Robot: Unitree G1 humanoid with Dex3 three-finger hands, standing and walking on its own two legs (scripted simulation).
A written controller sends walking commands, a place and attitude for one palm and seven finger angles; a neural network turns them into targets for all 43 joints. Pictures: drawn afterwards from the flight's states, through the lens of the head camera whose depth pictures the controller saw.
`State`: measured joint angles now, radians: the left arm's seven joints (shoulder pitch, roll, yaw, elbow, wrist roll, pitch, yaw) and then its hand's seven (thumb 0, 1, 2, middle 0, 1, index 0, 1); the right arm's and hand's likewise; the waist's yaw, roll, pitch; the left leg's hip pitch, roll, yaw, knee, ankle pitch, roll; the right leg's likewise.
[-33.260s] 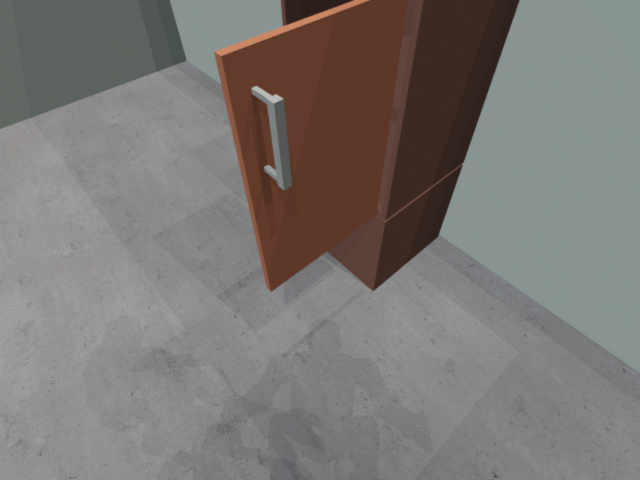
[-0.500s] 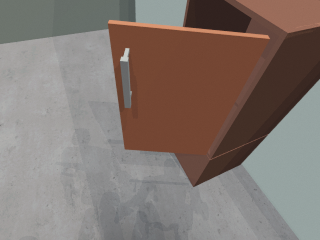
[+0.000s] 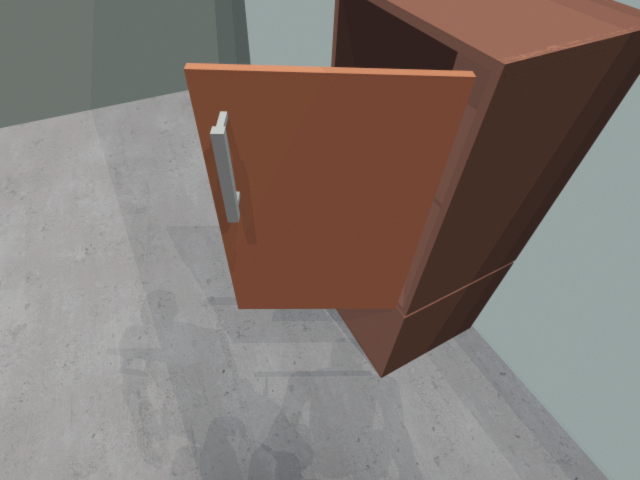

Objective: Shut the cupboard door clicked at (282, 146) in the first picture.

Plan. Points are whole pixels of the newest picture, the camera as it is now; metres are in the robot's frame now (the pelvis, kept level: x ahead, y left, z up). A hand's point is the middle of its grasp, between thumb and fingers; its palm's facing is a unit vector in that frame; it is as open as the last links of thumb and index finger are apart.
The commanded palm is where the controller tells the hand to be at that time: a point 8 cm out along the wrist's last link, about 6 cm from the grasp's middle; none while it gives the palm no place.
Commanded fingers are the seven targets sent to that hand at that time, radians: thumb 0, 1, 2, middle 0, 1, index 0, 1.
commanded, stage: come to a stop and stand still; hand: left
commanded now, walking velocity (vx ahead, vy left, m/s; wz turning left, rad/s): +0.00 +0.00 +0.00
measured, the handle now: (228, 170) +0.52 +0.17 +0.10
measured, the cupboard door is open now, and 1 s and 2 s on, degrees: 63 63 63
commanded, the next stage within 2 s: look again from close up in 0.02 s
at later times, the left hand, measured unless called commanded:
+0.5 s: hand out of the picture +0.00 +0.20 -0.19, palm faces +0.02 -0.98 -0.20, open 7.4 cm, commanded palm none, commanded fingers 0.00 0.90 0.90 -0.20 -0.30 -0.20 -0.30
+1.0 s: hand out of the picture -0.04 +0.19 -0.19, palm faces +0.02 -0.99 -0.15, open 7.4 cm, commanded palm none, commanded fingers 0.00 0.90 0.90 -0.20 -0.30 -0.20 -0.30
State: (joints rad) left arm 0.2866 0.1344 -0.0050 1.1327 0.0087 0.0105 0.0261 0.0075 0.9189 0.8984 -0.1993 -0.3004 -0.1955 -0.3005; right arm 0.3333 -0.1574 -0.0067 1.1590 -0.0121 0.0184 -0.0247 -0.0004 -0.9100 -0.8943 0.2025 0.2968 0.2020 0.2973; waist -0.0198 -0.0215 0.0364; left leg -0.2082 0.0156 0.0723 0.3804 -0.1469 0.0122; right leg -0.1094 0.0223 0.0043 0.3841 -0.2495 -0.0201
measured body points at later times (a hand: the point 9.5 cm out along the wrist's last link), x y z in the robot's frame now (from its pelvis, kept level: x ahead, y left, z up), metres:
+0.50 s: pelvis -0.01 +0.03 -0.01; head -0.01 +0.04 +0.44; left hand +0.00 +0.26 -0.17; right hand +0.03 -0.20 -0.16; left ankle +0.04 +0.11 -0.74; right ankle -0.02 -0.11 -0.74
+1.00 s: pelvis +0.00 +0.02 -0.01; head +0.00 +0.03 +0.44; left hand -0.04 +0.24 -0.17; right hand +0.03 -0.22 -0.16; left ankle +0.04 +0.11 -0.74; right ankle -0.03 -0.11 -0.74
